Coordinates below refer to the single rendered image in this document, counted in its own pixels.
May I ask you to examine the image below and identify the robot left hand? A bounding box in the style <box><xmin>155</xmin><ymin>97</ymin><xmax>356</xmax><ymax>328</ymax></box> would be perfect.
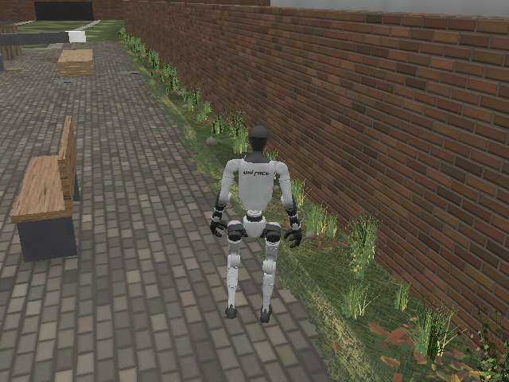
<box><xmin>210</xmin><ymin>220</ymin><xmax>227</xmax><ymax>237</ymax></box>

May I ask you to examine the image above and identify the robot foot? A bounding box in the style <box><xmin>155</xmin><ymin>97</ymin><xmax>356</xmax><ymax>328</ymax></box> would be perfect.
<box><xmin>260</xmin><ymin>304</ymin><xmax>272</xmax><ymax>323</ymax></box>
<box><xmin>225</xmin><ymin>305</ymin><xmax>237</xmax><ymax>319</ymax></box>

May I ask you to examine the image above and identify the robot right hand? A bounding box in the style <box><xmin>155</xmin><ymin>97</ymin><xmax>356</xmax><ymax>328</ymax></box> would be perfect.
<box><xmin>284</xmin><ymin>228</ymin><xmax>302</xmax><ymax>248</ymax></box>

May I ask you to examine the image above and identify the right robot forearm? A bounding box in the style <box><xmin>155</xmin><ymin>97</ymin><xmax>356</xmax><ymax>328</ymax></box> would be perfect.
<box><xmin>286</xmin><ymin>194</ymin><xmax>301</xmax><ymax>230</ymax></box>

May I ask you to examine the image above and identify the right robot foot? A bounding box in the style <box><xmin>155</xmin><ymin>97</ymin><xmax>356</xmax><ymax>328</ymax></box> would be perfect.
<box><xmin>260</xmin><ymin>304</ymin><xmax>272</xmax><ymax>323</ymax></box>

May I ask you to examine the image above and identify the left robot foot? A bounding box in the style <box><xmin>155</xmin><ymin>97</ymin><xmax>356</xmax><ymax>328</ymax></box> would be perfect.
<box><xmin>225</xmin><ymin>305</ymin><xmax>237</xmax><ymax>319</ymax></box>

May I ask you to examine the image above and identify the robot right upper arm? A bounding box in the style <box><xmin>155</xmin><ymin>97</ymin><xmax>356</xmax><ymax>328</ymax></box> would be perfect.
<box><xmin>274</xmin><ymin>161</ymin><xmax>293</xmax><ymax>206</ymax></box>

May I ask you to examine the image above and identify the left robot forearm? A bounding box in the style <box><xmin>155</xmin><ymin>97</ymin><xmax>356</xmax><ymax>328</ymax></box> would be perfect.
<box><xmin>212</xmin><ymin>190</ymin><xmax>227</xmax><ymax>222</ymax></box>

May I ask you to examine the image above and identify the robot left upper arm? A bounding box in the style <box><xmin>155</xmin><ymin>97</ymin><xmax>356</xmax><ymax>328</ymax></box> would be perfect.
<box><xmin>219</xmin><ymin>159</ymin><xmax>241</xmax><ymax>203</ymax></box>

